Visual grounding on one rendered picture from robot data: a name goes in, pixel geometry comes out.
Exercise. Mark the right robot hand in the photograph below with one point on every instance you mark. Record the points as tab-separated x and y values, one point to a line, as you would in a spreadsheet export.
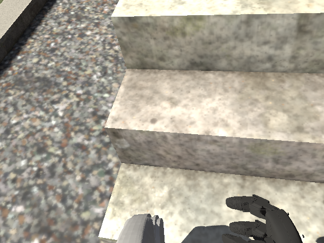
279	228

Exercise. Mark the left robot thigh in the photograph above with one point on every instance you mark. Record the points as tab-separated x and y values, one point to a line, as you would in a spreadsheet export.
142	228

